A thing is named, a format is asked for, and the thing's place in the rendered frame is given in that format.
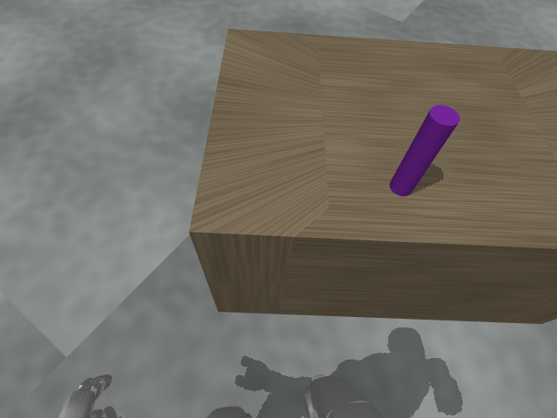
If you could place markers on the left robot hand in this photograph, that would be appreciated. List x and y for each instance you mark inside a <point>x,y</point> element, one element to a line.
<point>80,403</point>

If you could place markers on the can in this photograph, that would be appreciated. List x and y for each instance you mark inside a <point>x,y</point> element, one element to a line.
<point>432,135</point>

